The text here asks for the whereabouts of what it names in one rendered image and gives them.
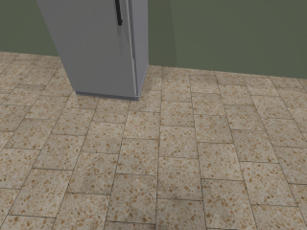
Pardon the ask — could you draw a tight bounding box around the fridge door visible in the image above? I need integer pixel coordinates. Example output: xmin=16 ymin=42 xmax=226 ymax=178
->
xmin=36 ymin=0 xmax=136 ymax=98

